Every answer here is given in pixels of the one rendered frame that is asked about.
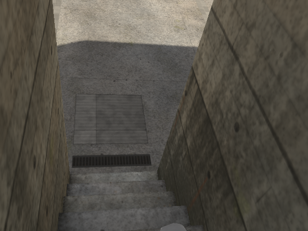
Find stairs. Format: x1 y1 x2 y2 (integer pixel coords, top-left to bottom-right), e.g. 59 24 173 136
57 171 204 231

